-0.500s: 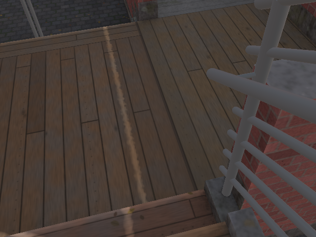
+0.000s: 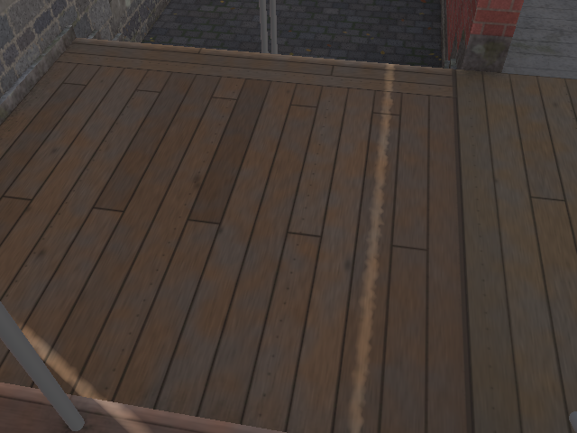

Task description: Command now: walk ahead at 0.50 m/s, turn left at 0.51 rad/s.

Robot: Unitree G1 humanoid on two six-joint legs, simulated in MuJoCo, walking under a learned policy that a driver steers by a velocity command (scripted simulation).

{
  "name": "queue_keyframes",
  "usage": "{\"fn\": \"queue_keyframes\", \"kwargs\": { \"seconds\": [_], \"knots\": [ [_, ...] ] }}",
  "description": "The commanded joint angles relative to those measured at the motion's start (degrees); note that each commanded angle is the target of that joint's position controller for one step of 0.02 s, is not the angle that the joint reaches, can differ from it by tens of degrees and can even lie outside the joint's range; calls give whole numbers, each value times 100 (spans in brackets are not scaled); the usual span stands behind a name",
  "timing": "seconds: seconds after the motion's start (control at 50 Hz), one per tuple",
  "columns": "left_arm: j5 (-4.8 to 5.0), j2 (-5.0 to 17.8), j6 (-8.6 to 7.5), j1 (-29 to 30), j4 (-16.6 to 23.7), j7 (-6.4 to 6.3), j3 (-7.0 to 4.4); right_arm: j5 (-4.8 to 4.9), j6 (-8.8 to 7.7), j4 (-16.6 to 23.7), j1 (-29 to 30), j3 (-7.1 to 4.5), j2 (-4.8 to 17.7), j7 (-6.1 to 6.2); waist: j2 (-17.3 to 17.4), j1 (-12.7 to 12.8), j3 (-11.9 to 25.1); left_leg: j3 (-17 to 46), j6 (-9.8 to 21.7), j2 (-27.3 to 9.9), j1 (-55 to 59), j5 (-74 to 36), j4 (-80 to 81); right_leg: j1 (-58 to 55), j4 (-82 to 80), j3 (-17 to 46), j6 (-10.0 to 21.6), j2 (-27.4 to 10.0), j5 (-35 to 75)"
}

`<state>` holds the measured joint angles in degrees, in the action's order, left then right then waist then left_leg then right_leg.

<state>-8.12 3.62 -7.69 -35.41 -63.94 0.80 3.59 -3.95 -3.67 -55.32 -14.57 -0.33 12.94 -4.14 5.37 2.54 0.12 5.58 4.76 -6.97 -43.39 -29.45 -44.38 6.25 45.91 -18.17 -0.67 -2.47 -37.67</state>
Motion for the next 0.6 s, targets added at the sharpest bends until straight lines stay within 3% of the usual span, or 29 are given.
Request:
{"fn": "queue_keyframes", "kwargs": {
  "seconds": [0.02, 0.04, 0.06, 0.08, 0.1, 0.12, 0.14, 0.16, 0.18, 0.2, 0.22, 0.24, 0.26, 0.28, 0.3, 0.32, 0.34, 0.36, 0.38, 0.4, 0.42, 0.44, 0.46, 0.48, 0.5, 0.52, 0.56, 0.58, 0.6],
  "knots": [
    [138, 809, -11, -500, 132, -114, -133, -147, 113, 733, 1258, 90, 92, -55, -544, 380, -1387, -719, 135, 119, 274, 364, 914, 827, -1026, 972, 840, -1397, 1686],
    [276, 806, 79, -691, -1, -120, -135, -167, 109, 743, 1547, 120, 97, -46, -584, 502, -1501, -477, 72, -46, -148, 974, 1434, 201, -988, 1452, 961, -1649, 1956],
    [309, 953, 157, -542, 8, -169, -218, -123, 125, 671, 1258, 134, 107, -26, -751, 424, -1484, -370, 19, -65, -135, 1663, 1649, -177, -895, 1757, 1001, -1898, 2556],
    [264, 1305, 190, -311, 88, -164, -337, -111, 134, 746, 1157, 132, 110, 65, -965, 301, -1488, -411, -18, -78, 34, 2194, 1333, -258, -882, 1917, 1000, -2130, 3118],
    [247, 1205, 257, -12, 149, -235, -395, -172, 115, 764, 1184, 109, 141, 74, -738, 280, -1344, -365, 1, -178, 268, 2348, 1659, -352, -587, 1725, 829, -2196, 3157],
    [182, 1254, 304, 102, 160, -224, -472, -179, 82, 591, 819, 81, 156, 95, -644, 172, -1071, -580, 50, -90, 1130, 1908, 1905, -194, -49, 1382, 672, -1952, 3253],
    [71, 1350, 343, 175, 134, -135, -532, -183, 7, 351, 303, -43, 330, 95, -433, -53, -921, -743, 169, 100, 2072, 1523, 2245, 132, 833, 1120, 582, -1787, 3291],
    [-72, 1457, 418, 352, 57, 30, -571, -26, -92, -284, -1069, -299, 764, 113, -252, -623, -379, -1154, 243, 431, 4183, 644, 2531, 957, 2176, 737, 383, -1343, 3003],
    [-86, 1435, 474, 244, 92, 269, -562, -142, -196, -649, -2115, -659, 1512, 125, 303, -1146, 239, -1018, 475, 392, 6592, 229, 2056, 2598, 4093, 582, 109, -624, 1804],
    [133, 880, 415, -378, 146, 515, -534, -212, -163, -1136, -3581, -750, 1984, 107, 1022, -1038, 2061, -156, 1109, -216, 8981, -2191, 403, 3620, 6595, 940, -94, 71, -1071],
    [354, 711, 232, 1028, 857, 632, -454, -206, -205, -1302, -4016, -831, 2018, 181, 679, -1645, 1771, 696, 1427, -832, 9173, -2291, 772, 5087, 7067, 1304, -3, 122, -1238],
    [544, 955, -2, 2294, 1454, 585, -456, -65, -253, -1257, -3785, -790, 1649, 143, 430, -1926, 935, 1221, 1614, -1187, 8506, 754, 1274, 6465, 6935, 1487, 120, -108, -1284],
    [677, 1269, -76, 2512, 1507, 443, -550, 115, -250, -1103, -2975, -551, 886, -21, -118, -1432, 314, 1665, 1591, -1409, 6874, 2339, 1578, 6565, 6585, 1812, 302, -410, -661],
    [634, 1261, -86, 1829, 1226, 325, -526, -113, -162, -962, -2202, -345, 250, -167, -704, -771, -110, 1696, 1558, -1459, 5030, 2904, 1608, 5912, 5854, 2355, 549, -754, 366],
    [312, 870, -22, 1304, 997, 205, -427, -131, -188, -661, -1352, 1, -414, -132, -1147, -99, -456, 1328, 1385, -1375, 3040, 2652, 1801, 4899, 3781, 2954, 773, -1209, 2265],
    [191, 712, 99, 1220, 842, 200, -427, -119, -208, -470, -820, -20, -127, -115, -644, 153, -944, 1341, 1631, -1295, 1672, 2887, 2155, 4335, 3821, 2703, 769, -1072, 2467],
    [153, 705, 221, 1112, 669, 294, -449, 47, -258, -293, -533, 77, -327, -9, -955, 103, -740, 814, 1684, -1106, 924, 3357, 2548, 3670, 2410, 2575, 690, -1083, 3610],
    [114, 621, 292, 1416, 744, 391, -442, 13, -321, -200, -355, 98, -125, 65, -635, 202, -712, 580, 1573, -757, 187, 3333, 2299, 2985, 2331, 2295, 681, -892, 4193],
    [737, 932, 564, 982, 673, 1, -579, 416, -242, -131, -122, -338, 1128, 375, -7, 653, 106, 104, 1014, -517, 433, 866, 2066, 1479, 2123, 1799, 245, -257, 4390],
    [916, 1147, 560, 1326, 761, -88, -657, 573, -336, -306, -345, -324, 790, 429, -254, 484, 66, -140, 732, -240, 937, 1645, 1673, 1883, 1339, 2081, 246, -292, 5498],
    [-4, 672, 334, 1902, 862, 359, -302, -259, -514, -532, -1144, 164, -304, 352, -593, -256, -599, -14, 883, -637, 1432, 2715, 1441, 3397, 1151, 2565, 354, -872, 5730],
    [79, 827, 241, 2112, 909, 440, -353, -330, -555, -612, -1403, 124, -320, 404, -850, -363, -441, -382, 670, -326, 2058, 3641, 922, 3449, -408, 2604, 452, -818, 6896],
    [61, 975, 184, 2347, 991, 460, -391, -387, -504, -709, -1761, 201, -231, 326, -467, -414, -355, -333, 797, -202, 1658, 3870, 891, 2769, -408, 2222, 453, -586, 6799],
    [144, 1051, 218, 2692, 1176, 484, -405, -388, -415, -804, -1819, 225, -202, 242, -319, -429, -439, -283, 821, -268, 1536, 4063, 773, 2455, -376, 2101, 415, -478, 6646],
    [227, 1162, 254, 2982, 1300, 469, -423, -317, -355, -821, -1868, 191, -22, 210, -492, -431, -537, -16, 922, -478, 1706, 3974, 709, 2564, -318, 2080, 355, -429, 6148],
    [203, 1300, 298, 2994, 1403, 398, -457, -308, -355, -773, -1793, 255, -85, 202, -209, -343, -561, 232, 930, -619, 1959, 3755, 685, 2687, -250, 2145, 400, -451, 5631],
    [114, 1360, 360, 3435, 1547, 382, -457, -183, -365, -838, -1918, 231, -9, 312, -296, -570, -798, 473, 809, -843, 3048, 3388, 295, 3375, -862, 2142, 378, -555, 4987],
    [149, 1312, 349, 3514, 1536, 362, -439, -107, -309, -814, -1941, 195, 36, 396, -383, -694, -881, 369, 670, -778, 3283, 3417, 16, 3237, -1361, 1987, 379, -534, 4882],
    [136, 1272, 303, 3188, 1407, 326, -473, -230, -261, -780, -2037, 171, 202, 407, -362, -590, -724, 37, 589, -589, 2710, 3213, -255, 2051, -751, 1422, 359, -177, 4939]
  ]
}}
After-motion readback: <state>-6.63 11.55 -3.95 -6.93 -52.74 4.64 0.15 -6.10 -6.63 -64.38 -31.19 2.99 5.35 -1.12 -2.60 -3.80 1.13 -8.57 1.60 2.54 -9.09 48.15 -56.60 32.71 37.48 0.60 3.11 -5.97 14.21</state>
